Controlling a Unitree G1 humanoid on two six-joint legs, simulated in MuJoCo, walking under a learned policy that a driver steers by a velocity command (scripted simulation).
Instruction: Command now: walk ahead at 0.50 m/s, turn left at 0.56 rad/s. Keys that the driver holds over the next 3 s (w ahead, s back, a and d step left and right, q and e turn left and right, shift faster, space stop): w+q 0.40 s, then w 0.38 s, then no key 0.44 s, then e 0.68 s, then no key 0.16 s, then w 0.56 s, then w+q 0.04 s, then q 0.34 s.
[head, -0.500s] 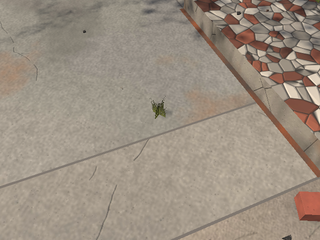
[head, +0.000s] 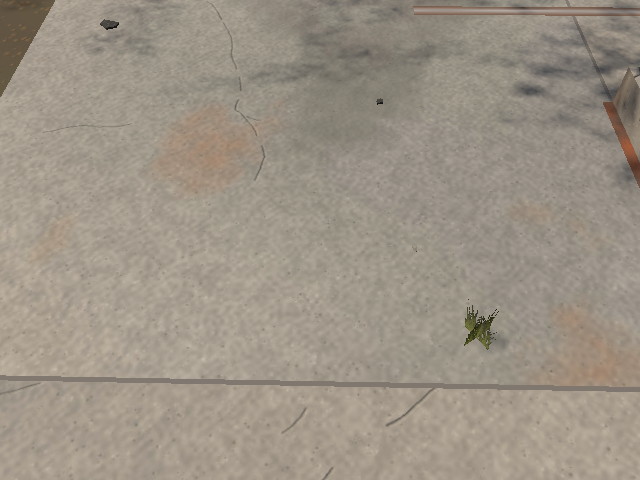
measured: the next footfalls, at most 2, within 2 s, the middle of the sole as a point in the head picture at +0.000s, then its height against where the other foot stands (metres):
left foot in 0.14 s outside the picture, level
right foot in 0.70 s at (333, 427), level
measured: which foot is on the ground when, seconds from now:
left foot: up 0.00-0.12, down 0.14-0.72, up 0.74-1.00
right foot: down 0.00-0.14, up 0.16-0.68, down 0.70-1.00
